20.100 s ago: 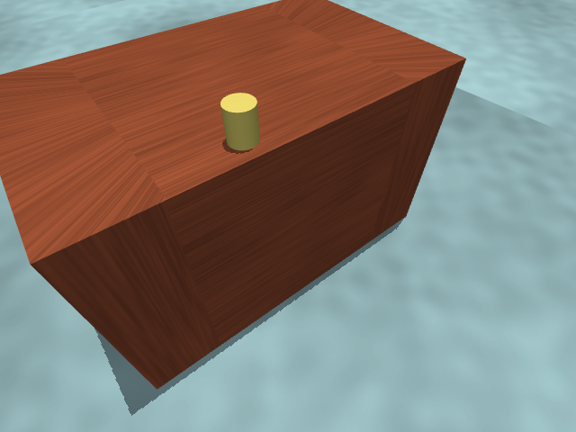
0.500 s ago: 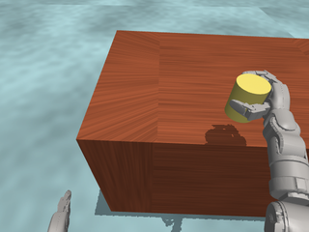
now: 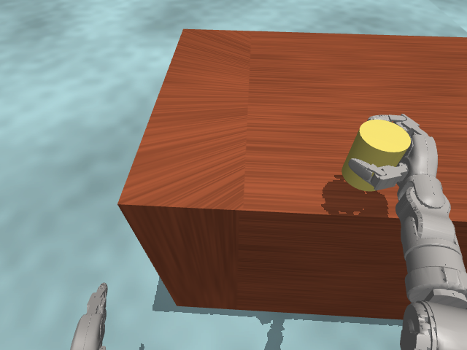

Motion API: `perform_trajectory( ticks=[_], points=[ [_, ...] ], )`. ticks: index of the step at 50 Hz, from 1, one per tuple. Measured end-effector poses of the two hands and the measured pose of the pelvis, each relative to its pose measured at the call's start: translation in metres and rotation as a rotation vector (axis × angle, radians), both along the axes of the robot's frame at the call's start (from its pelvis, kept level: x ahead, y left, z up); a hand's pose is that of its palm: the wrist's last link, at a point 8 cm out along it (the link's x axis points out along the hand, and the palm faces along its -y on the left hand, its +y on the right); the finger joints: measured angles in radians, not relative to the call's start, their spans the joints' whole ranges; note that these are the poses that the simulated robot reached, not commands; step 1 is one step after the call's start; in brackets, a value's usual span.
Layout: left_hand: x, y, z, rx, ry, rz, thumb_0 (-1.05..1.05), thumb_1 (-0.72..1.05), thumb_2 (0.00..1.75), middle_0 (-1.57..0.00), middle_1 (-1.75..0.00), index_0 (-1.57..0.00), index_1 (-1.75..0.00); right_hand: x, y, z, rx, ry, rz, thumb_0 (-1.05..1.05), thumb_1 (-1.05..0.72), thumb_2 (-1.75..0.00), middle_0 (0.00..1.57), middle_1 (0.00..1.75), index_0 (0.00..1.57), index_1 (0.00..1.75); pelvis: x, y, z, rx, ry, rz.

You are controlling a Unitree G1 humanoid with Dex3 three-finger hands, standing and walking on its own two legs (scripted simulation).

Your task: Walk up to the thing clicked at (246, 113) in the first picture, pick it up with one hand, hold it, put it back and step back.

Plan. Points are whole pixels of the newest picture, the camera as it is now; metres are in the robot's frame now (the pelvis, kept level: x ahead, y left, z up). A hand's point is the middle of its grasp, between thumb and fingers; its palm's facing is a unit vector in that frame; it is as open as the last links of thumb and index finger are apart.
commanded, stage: lower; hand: right
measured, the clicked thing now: (373, 156) +0.43 -0.19 +0.11
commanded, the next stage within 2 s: loosen in 0.96 s
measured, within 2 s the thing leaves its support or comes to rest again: rests again in 0.80 s
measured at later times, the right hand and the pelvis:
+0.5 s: hand (368, 165) +0.44 -0.20 +0.08, palm faces +0.18 +0.98 +0.00, open 10.8 cm; pelvis +0.00 -0.01 -0.01, yaw +0 degrees
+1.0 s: hand (363, 172) +0.44 -0.20 +0.05, palm faces +0.18 +0.98 +0.00, open 10.8 cm; pelvis -0.01 -0.01 -0.03, yaw +0 degrees
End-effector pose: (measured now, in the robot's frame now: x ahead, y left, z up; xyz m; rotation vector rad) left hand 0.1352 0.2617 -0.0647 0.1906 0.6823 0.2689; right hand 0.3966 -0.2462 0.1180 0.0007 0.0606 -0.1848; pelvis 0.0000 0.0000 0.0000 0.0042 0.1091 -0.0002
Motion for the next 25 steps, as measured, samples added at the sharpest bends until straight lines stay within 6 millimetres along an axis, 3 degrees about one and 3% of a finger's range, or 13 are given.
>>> perform_trajectory(
  ticks=[25],
  points=[
    [-0.001, 0.000, 0.002, 0.047, 0.006, 0.013, -0.01, -0.53, 0.07, -0.05, -0.04, -0.05, -0.05, 0.008, -0.002, -0.042, 0.005, -0.017, 0.004, 0.00, 0.51, -1.14, 0.64, 1.04, 0.67, 1.04, 0.001, -0.006, -0.012, 0.008, 0.058, 0.003]
  ],
)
